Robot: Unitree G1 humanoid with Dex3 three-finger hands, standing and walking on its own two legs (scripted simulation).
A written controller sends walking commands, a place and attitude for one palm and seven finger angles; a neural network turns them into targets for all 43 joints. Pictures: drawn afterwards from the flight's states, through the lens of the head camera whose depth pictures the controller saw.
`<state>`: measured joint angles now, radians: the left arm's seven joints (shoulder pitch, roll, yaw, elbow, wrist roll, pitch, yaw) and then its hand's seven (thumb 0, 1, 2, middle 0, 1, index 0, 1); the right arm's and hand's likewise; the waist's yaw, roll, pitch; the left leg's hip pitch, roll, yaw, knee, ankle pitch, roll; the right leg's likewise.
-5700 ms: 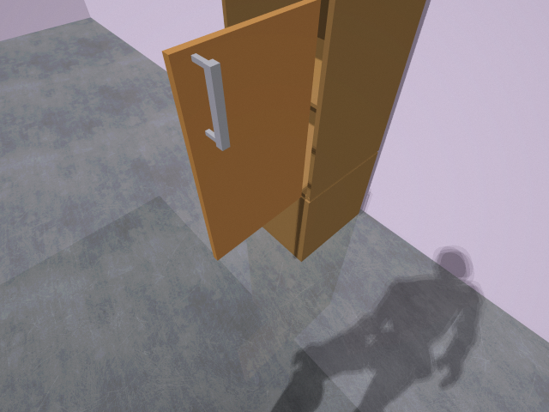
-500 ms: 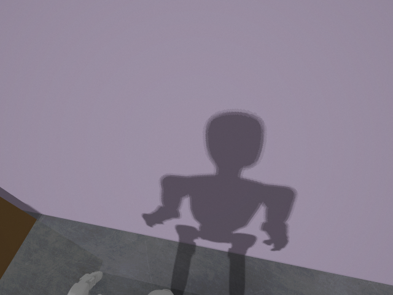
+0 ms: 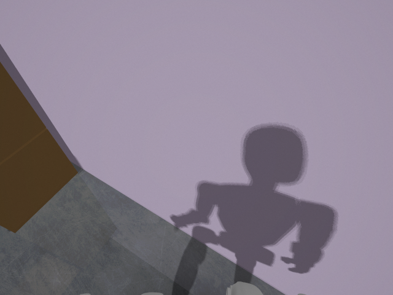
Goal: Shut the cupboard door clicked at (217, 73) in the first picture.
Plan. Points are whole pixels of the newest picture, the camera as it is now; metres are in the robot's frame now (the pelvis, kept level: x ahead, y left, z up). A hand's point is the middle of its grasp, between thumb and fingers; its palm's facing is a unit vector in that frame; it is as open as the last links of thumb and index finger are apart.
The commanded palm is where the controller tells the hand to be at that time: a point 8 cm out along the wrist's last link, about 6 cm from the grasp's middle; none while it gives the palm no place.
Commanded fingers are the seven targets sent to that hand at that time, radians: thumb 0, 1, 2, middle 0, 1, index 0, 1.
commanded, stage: turn to face it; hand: left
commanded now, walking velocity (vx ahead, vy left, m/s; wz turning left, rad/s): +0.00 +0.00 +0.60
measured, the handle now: out of the picture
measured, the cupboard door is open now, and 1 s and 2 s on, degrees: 92 92 92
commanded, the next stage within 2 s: take the last steps up to it in 1.70 s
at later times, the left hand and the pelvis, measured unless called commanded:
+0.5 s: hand out of the picture +0.00 +0.17 -0.17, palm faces +0.36 -0.91 -0.22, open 7.3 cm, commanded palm none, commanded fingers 0.00 0.90 0.90 -0.20 -0.30 -0.20 -0.30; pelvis +0.01 -0.03 +0.00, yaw +20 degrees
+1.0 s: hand out of the picture -0.01 +0.17 -0.14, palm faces +0.59 -0.76 -0.27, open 7.4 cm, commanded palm none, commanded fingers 0.00 0.90 0.90 -0.20 -0.30 -0.20 -0.30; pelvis +0.04 -0.04 +0.01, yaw +38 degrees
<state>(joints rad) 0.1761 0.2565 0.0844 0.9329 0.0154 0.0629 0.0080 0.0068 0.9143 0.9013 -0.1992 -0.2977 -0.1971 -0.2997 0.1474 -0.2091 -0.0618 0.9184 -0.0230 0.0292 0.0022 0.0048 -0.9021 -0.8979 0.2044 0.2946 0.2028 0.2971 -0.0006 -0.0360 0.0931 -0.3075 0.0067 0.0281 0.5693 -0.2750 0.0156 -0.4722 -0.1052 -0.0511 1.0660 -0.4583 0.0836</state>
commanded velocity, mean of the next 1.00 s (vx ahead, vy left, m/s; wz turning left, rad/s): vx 0.00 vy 0.00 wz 0.60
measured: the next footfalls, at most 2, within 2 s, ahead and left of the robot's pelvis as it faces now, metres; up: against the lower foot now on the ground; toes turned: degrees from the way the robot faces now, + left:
right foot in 0.18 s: +0.06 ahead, -0.15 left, +0.00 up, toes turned +3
left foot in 0.54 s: +0.00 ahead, +0.11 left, +0.00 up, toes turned +26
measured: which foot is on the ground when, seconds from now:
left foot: down 0.00-0.18, up 0.20-0.52, down 0.54-0.84, up 0.86-1.00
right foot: up 0.00-0.16, down 0.18-0.52, up 0.54-0.82, down 0.84-1.00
